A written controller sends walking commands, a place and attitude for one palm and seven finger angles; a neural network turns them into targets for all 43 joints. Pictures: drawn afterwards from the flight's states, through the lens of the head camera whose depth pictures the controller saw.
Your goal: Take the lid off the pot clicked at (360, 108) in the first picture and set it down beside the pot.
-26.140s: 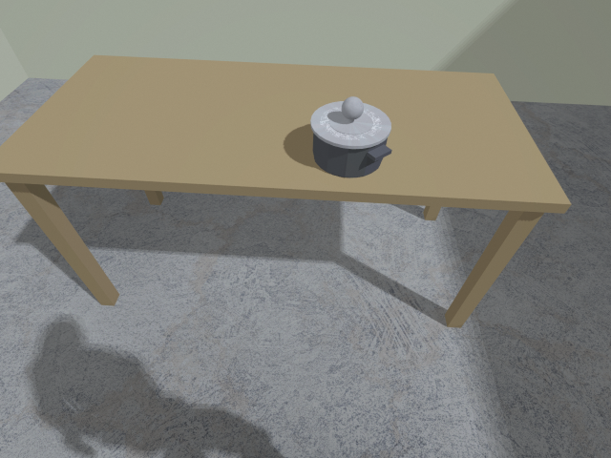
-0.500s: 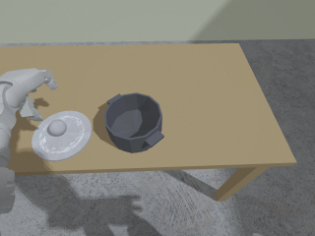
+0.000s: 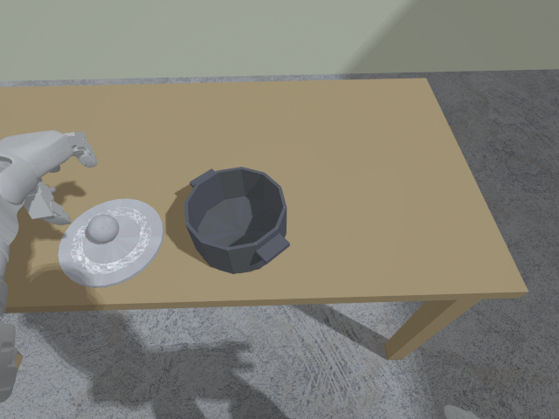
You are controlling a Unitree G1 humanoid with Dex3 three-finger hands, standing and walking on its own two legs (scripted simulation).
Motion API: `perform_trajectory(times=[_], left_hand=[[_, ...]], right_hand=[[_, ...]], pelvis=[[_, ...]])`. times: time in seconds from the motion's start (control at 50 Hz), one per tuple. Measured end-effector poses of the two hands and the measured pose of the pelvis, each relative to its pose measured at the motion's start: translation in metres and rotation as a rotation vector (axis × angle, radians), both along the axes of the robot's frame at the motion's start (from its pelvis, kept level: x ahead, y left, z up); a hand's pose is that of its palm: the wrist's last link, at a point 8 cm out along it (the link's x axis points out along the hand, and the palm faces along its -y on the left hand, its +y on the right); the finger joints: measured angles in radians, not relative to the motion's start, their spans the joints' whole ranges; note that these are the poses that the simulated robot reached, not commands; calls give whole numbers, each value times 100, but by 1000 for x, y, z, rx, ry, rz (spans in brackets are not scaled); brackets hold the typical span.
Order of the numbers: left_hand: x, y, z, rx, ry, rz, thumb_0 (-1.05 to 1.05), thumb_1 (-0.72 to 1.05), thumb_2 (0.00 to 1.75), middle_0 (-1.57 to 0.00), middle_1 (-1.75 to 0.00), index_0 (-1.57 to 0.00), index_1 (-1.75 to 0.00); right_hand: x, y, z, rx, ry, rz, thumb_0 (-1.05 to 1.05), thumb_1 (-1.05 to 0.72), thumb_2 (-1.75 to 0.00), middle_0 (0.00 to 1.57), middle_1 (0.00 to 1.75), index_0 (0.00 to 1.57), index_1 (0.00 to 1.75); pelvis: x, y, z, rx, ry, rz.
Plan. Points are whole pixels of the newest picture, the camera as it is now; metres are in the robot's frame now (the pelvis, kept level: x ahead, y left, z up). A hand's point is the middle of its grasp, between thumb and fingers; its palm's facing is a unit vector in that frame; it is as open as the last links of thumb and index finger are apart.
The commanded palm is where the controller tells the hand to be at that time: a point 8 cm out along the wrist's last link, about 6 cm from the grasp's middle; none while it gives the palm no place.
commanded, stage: draw the hand back to the body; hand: left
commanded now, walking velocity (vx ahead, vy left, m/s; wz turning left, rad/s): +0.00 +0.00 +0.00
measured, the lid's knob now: (103, 228) +0.44 +0.32 -0.05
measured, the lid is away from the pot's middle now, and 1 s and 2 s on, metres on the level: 0.24 0.24 0.24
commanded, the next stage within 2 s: step back with the hand held close in 2.00 s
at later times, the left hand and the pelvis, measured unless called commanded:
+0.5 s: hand (76, 179) +0.39 +0.26 +0.15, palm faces +0.37 -0.87 -0.32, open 10.9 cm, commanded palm +0.32 +0.30 +0.17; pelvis +0.01 -0.01 +0.01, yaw -1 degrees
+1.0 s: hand (67, 222) +0.31 +0.24 +0.16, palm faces +0.46 -0.83 -0.31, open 8.6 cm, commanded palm +0.26 +0.27 +0.17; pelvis +0.02 -0.04 +0.01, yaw -1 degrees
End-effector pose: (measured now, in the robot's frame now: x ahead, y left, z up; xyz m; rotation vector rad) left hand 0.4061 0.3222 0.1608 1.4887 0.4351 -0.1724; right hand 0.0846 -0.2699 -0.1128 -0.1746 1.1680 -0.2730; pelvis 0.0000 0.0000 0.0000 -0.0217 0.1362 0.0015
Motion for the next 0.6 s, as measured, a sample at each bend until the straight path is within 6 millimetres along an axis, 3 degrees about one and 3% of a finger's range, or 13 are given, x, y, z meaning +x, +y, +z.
perform_trajectory(times=[0.24,0.32,0.38,0.48,0.6], left_hand=[[-34,-4,0,17,-21,-26,0,3,59,-34,-90,-34,-90],[-46,-15,4,-600,-388,72,0,2,59,-34,-90,-35,-90],[-51,-22,-3,-886,-583,177,0,2,59,-34,-90,-35,-90],[-58,-24,-1,-1050,-757,291,0,5,60,-33,-88,-34,-88],[-74,-24,5,-1064,-831,326,0,14,63,-32,-82,-32,-82]], right_hand=[[38,15,6,26,-91,79,1,-91,-90,20,30,20,30],[49,25,13,19,-174,121,1,-91,-90,20,30,20,30],[54,31,19,6,-216,147,1,-91,-90,20,30,20,30],[60,29,28,-8,-288,149,1,-91,-90,20,30,20,30],[62,14,27,-13,-306,145,1,-90,-90,20,30,20,30]], pelvis=[[-3,1,2,1,-31,17],[-3,0,4,5,-83,3],[1,-3,5,8,-109,-5],[8,-10,6,6,-139,-15],[16,-16,6,7,-149,-19]])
